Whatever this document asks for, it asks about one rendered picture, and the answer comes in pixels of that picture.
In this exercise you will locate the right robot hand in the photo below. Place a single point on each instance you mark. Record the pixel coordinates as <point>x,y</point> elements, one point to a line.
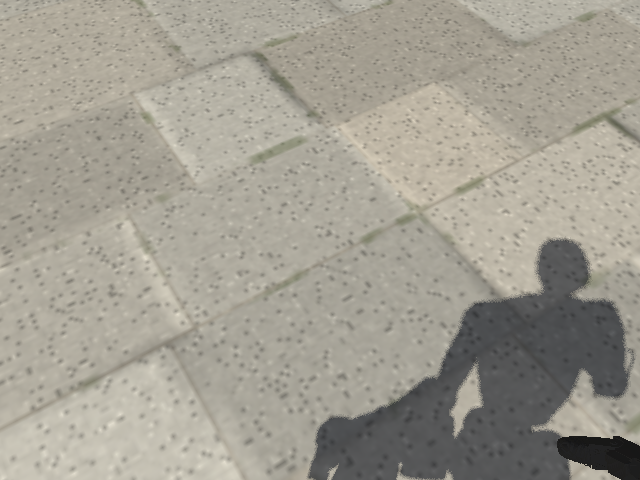
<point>619,456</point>

